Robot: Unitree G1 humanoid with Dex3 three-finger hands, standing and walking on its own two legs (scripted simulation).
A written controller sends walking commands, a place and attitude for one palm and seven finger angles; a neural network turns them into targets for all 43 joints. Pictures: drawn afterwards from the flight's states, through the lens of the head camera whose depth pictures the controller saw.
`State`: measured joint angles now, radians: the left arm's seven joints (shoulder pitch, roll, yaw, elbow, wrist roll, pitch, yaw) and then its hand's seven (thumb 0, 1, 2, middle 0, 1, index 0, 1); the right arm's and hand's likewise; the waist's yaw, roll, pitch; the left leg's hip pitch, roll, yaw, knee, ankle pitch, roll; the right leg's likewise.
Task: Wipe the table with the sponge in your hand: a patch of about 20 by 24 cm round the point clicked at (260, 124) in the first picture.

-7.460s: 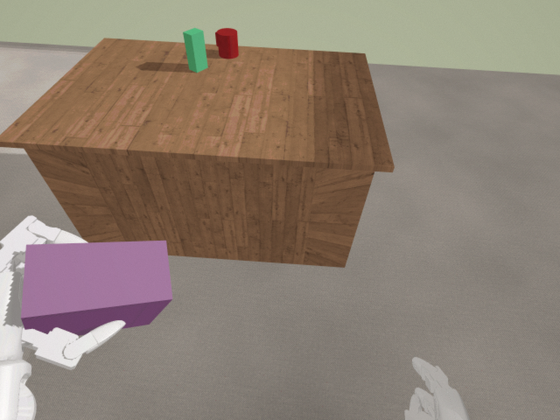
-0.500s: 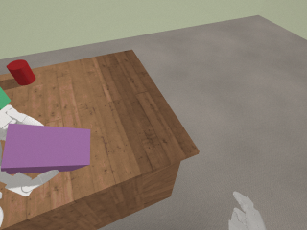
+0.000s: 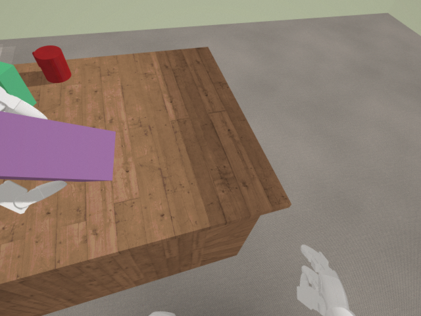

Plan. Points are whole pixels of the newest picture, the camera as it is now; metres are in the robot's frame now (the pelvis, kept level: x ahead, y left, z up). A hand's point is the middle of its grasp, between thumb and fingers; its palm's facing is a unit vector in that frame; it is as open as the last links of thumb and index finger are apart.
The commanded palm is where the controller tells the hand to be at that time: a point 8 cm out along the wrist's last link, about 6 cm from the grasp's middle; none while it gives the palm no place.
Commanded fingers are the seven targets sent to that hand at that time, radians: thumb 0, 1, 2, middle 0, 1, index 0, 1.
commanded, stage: come to a stop and stand still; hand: left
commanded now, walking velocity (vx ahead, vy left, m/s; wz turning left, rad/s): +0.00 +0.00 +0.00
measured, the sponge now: (66, 156) +0.27 +0.26 +0.17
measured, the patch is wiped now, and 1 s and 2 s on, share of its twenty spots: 0.00 0.00 0.00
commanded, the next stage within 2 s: look again from close up in 0.48 s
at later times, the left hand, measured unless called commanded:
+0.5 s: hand (34, 203) +0.20 +0.26 +0.17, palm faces +0.40 -0.82 -0.40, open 10.8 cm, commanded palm +0.14 +0.28 +0.18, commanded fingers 0.00 0.10 1.30 -1.20 -1.60 -1.20 -1.60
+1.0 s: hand (49, 171) +0.25 +0.27 +0.17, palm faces +0.33 -0.85 -0.41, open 10.8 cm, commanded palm +0.19 +0.30 +0.18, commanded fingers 0.00 0.10 1.30 -1.20 -1.60 -1.20 -1.60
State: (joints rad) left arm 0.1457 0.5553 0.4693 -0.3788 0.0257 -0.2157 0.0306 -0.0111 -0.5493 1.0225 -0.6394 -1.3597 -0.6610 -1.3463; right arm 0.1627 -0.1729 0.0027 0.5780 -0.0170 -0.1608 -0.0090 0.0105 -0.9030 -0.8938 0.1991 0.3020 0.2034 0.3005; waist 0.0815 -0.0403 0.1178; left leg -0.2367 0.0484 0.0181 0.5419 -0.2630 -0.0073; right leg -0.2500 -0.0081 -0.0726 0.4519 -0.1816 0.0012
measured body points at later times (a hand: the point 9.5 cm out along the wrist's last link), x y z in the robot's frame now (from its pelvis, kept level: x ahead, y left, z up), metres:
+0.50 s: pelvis -0.03 +0.00 +0.00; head -0.01 +0.02 +0.45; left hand +0.17 +0.30 +0.19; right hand +0.11 -0.23 -0.08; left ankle +0.00 +0.12 -0.74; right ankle +0.04 -0.13 -0.74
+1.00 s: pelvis +0.02 +0.03 +0.00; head +0.05 +0.05 +0.45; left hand +0.22 +0.31 +0.19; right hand +0.21 -0.19 -0.06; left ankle +0.00 +0.12 -0.74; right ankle +0.04 -0.13 -0.74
